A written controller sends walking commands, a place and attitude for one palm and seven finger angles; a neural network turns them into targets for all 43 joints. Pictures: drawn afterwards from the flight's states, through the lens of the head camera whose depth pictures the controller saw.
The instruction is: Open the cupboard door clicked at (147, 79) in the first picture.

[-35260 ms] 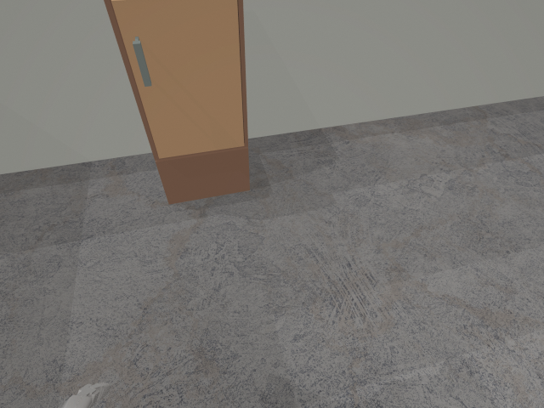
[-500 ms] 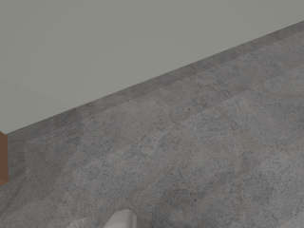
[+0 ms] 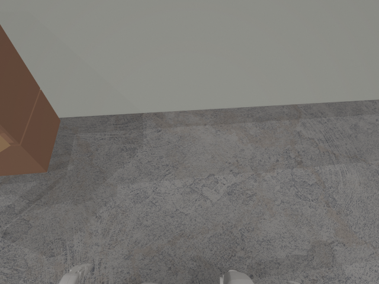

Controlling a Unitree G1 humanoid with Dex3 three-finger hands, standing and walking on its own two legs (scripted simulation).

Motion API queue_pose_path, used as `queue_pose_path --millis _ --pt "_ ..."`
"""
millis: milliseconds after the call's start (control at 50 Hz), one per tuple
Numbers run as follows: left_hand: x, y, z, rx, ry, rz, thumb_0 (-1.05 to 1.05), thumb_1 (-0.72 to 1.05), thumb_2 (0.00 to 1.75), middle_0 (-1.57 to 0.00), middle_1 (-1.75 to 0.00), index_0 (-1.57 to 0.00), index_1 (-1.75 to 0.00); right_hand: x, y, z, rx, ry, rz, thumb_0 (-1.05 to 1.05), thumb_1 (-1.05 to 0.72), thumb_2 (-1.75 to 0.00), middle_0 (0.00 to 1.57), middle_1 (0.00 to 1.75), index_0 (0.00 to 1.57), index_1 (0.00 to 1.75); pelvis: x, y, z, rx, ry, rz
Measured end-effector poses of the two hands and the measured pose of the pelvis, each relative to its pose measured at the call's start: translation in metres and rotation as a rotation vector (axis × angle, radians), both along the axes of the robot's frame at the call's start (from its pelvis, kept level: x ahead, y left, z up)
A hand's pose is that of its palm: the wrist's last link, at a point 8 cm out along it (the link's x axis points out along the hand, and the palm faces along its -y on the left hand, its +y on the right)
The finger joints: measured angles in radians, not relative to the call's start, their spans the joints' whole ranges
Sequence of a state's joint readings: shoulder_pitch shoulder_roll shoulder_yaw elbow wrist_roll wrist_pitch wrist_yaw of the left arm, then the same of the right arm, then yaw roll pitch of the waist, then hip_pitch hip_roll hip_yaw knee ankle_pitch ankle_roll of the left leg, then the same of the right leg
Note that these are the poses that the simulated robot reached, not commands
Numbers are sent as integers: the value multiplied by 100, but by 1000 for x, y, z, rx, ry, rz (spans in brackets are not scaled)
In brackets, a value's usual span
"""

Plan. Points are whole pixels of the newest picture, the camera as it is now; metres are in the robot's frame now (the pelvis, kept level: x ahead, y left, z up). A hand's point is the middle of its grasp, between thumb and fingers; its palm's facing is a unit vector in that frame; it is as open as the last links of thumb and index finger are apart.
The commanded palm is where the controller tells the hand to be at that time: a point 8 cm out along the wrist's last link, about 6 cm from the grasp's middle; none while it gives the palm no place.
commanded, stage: turn to face it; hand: left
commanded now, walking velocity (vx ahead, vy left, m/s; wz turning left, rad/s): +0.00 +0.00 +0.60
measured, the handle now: out of the picture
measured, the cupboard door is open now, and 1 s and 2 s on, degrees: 45 45 45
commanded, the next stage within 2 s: take the last steps up to it in 1.44 s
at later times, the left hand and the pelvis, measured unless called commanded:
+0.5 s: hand out of the picture +0.00 +0.17 -0.18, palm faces +0.34 -0.91 -0.22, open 7.3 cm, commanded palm none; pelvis +0.02 -0.03 -0.01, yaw +20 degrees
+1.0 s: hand out of the picture +0.05 +0.20 -0.15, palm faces +0.54 -0.80 -0.26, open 7.3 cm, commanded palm none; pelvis +0.05 -0.04 -0.01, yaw +35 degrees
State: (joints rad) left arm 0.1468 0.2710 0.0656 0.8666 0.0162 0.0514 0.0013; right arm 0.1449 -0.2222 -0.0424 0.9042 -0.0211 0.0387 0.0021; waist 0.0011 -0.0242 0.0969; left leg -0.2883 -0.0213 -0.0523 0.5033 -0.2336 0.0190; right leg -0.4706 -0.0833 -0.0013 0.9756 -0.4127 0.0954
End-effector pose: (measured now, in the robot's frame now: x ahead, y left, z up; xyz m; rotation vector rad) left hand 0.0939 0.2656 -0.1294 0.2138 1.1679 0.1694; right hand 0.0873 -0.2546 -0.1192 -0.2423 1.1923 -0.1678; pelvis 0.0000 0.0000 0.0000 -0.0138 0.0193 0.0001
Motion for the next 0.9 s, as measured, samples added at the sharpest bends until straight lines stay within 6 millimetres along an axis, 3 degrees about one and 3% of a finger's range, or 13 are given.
queue_pose_path --millis 140,240,320,440,540,600,760,900 --pt "9 -31 8 40 -80 35 0 91 90 -19 -30 -20 -30 -2 -29 -28 46 61 16 0 -90 -90 20 30 20 30 6 -33 -12 26 12 84" --pt "-18 -52 16 38 -51 103 0 91 90 -20 -30 -21 -30 14 -44 -29 49 102 67 0 -91 -90 20 30 20 30 10 -44 -4 39 -3 166" --pt "-43 -64 14 10 -6 174 0 91 90 -20 -30 -21 -30 37 -43 -20 46 105 123 1 -91 -90 20 30 20 30 16 -48 2 57 -4 224" --pt "-91 -64 -1 -32 53 298 0 91 90 -20 -30 -21 -30 89 -16 -12 27 64 262 1 -91 -90 20 30 20 30 20 -42 0 54 -10 307" --pt "-137 -45 -29 -60 118 404 0 91 90 -20 -30 -21 -30 137 27 -8 3 -48 386 0 -91 -90 20 30 20 30 20 -23 -17 30 -9 371" --pt "-150 -31 -36 -58 156 449 0 91 90 -20 -30 -21 -30 149 46 -2 -7 -95 437 0 -91 -90 20 30 20 30 19 -17 -19 26 -10 398" --pt "-127 -7 -11 -31 37 499 1 91 90 -19 -30 -20 -29 142 60 11 -25 -40 496 0 -91 -90 20 30 20 30 23 -13 0 -11 -5 478" --pt "-96 -11 3 0 -50 521 0 91 90 -19 -30 -20 -29 135 46 0 -10 43 510 0 -90 -90 20 30 20 30 36 -25 2 -14 2 552"
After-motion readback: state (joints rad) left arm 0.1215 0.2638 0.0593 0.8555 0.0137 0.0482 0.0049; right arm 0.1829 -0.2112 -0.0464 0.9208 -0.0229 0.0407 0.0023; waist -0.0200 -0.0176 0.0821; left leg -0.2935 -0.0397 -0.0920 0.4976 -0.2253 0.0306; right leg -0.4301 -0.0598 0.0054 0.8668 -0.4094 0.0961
